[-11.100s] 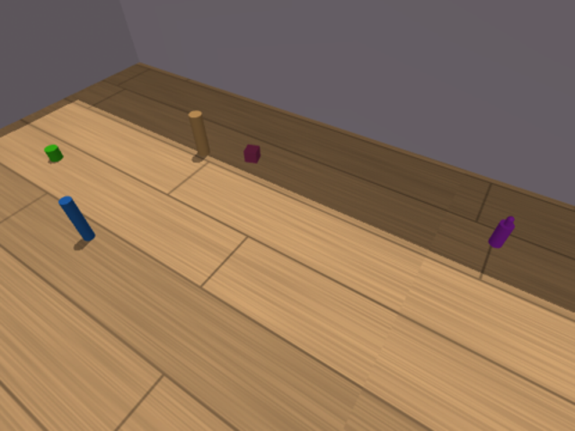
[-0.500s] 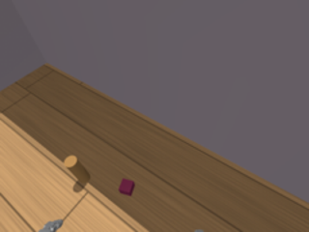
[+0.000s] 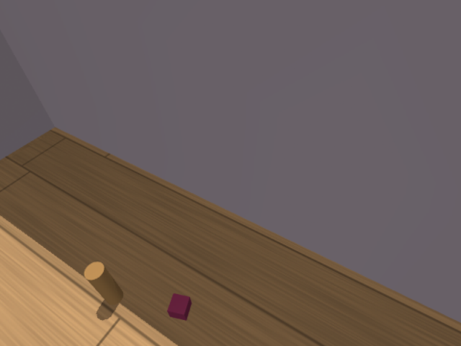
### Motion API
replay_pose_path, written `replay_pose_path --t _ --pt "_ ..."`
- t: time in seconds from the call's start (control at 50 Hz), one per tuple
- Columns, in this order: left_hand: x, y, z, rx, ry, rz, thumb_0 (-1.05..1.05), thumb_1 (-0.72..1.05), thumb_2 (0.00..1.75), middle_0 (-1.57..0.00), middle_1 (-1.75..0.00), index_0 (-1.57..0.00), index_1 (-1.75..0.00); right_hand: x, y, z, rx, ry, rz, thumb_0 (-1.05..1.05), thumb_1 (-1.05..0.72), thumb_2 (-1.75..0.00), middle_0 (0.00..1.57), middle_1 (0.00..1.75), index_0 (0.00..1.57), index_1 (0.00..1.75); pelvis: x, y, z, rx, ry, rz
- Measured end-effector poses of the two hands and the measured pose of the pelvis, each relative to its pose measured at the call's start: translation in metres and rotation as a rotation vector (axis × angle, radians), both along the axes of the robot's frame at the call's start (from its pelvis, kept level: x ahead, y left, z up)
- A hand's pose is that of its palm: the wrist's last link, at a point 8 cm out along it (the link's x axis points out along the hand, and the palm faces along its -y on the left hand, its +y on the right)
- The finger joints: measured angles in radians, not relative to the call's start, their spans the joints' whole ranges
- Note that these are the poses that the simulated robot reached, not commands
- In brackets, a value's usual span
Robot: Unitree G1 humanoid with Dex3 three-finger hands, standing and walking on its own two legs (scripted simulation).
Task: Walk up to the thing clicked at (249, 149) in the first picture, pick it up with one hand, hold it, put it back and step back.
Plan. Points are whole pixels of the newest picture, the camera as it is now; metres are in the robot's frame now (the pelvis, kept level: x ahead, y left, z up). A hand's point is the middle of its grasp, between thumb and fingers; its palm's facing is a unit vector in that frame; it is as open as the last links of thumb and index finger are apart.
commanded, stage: walk up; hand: left
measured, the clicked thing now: (179, 306) +0.47 +0.24 -0.74
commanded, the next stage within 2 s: stand in 0.16 s
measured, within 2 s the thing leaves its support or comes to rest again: neither
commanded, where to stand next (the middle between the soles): +0.08 +0.00 m, yaw +1 degrees
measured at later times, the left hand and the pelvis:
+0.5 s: hand out of the picture +0.08 +0.25 -0.14, palm faces -0.02 -0.94 -0.35, open 7.4 cm; pelvis -0.01 +0.00 +0.01, yaw +0 degrees
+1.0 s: hand out of the picture +0.07 +0.25 -0.14, palm faces -0.01 -0.94 -0.34, open 7.4 cm; pelvis +0.00 +0.00 +0.01, yaw +1 degrees
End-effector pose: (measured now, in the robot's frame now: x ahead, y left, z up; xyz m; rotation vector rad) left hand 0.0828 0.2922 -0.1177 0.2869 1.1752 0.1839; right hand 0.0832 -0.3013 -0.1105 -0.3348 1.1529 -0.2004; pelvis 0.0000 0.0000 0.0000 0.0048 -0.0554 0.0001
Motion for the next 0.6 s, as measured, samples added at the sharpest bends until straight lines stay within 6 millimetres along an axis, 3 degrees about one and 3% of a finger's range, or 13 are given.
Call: replay_pose_path --t 0.26,0.6 --pt "0.008 0.002 0.01 0.016 -0.004 -0.012 0.01 0.9 0.9 -0.2 -0.3 -0.21 -0.3 -0.001 -0.003 0.005 0.004 0.005 -0.031 0.0 -0.91 -0.9 0.2 0.3 0.21 0.3 -0.001 0.0 0.007 0.0 0.001 -0.002" --pt "-0.013 0.005 0.012 0.036 0.048 0.0 0.01 0.9 0.9 -0.2 -0.3 -0.21 -0.3 -0.023 0.003 -0.004 0.034 0.09 -0.036 0.0 -0.91 -0.9 0.2 0.3 0.21 0.3 -0.006 -0.002 0.01 0.001 0.012 0.006"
